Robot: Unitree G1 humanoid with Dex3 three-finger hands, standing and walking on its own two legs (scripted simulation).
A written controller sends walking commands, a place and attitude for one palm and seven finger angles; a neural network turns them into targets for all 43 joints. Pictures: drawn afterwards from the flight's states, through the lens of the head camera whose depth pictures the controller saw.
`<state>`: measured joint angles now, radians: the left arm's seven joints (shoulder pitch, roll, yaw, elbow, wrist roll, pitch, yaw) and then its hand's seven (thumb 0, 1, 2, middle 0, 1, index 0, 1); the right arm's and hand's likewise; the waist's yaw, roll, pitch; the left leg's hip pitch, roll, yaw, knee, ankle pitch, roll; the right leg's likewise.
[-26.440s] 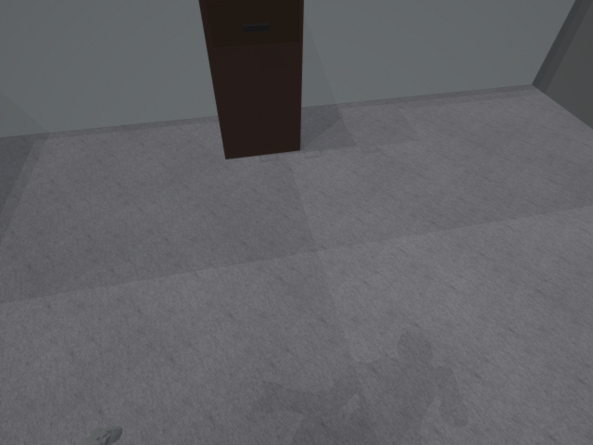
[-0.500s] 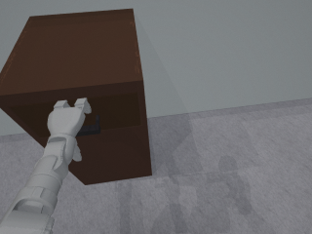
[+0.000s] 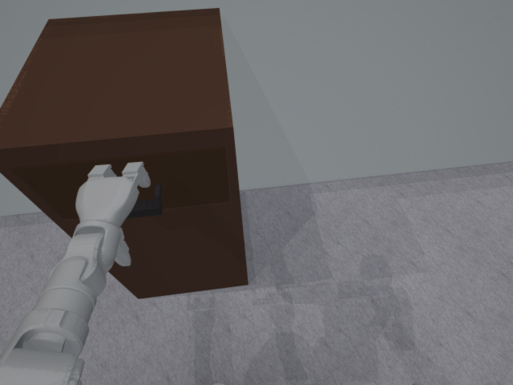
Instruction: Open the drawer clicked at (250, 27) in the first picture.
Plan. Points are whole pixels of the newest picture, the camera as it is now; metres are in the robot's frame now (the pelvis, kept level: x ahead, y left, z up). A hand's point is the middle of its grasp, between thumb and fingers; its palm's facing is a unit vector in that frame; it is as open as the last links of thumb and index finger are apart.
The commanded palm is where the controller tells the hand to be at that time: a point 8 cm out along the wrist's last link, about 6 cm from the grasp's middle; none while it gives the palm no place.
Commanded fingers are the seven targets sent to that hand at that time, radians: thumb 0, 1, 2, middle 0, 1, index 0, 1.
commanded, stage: re-aim the fingers above the handle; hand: left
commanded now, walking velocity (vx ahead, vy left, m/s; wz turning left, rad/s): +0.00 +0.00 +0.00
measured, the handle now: (134, 200) +0.45 +0.27 -0.05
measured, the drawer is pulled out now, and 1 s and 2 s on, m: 0.00 0.00 0.00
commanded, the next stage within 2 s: lower the fingers behind the handle in 0.16 s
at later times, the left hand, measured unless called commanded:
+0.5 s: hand (118, 221) +0.38 +0.27 -0.01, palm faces -0.03 -0.06 -1.00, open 13.8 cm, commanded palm +0.37 +0.27 +0.05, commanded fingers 0.00 -0.50 0.30 -0.30 -1.20 -0.30 -1.20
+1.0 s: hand (124, 223) +0.40 +0.27 -0.04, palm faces -0.02 -0.04 -1.00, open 13.8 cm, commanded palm +0.37 +0.27 +0.01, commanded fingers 0.00 -0.50 0.30 -0.30 -1.20 -0.30 -1.20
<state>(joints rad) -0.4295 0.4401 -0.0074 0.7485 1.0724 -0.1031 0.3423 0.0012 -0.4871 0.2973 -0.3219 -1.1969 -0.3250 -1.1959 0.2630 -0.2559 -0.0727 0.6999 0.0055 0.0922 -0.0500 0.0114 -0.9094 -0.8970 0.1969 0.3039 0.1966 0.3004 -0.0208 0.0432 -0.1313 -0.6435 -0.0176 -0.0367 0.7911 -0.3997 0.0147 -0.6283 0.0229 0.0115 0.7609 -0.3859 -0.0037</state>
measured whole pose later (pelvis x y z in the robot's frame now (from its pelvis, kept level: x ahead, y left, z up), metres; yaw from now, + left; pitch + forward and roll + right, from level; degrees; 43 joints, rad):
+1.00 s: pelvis -0.01 +0.01 -0.02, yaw -2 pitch +20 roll -2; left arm -0.47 0.45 0.06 0.87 1.12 -0.12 0.46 0.00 -0.49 0.30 -0.32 -1.21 -0.32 -1.20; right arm 0.29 -0.24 -0.06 0.72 -0.02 0.11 -0.01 0.01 -0.91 -0.90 0.20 0.30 0.20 0.30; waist -0.05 0.04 -0.17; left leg -0.85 -0.01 -0.01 0.95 -0.45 0.03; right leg -0.84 0.03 0.04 0.90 -0.42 0.02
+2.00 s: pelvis -0.03 +0.00 -0.04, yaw -1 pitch +22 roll -1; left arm -0.60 0.49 0.02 0.97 1.08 -0.06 0.45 0.00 -0.49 0.30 -0.23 -1.29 -0.32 -1.20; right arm 0.30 -0.25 -0.04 0.70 0.00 0.10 -0.03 0.01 -0.91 -0.90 0.20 0.30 0.20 0.30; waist -0.06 0.05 -0.19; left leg -0.98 -0.01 -0.02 1.05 -0.46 0.02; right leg -0.97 0.04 0.02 1.02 -0.43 0.00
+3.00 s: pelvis +0.01 +0.00 +0.00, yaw +0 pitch +15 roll -1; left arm -0.39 0.42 0.00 0.69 1.07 -0.04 0.38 0.00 -0.49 0.30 -0.32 -1.20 -0.33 -1.20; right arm 0.23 -0.25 -0.07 0.69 0.00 0.10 -0.04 0.01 -0.91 -0.90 0.20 0.30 0.20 0.30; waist -0.01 0.05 -0.14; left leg -0.62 -0.01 -0.03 0.78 -0.41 0.01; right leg -0.62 0.03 0.02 0.76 -0.40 -0.01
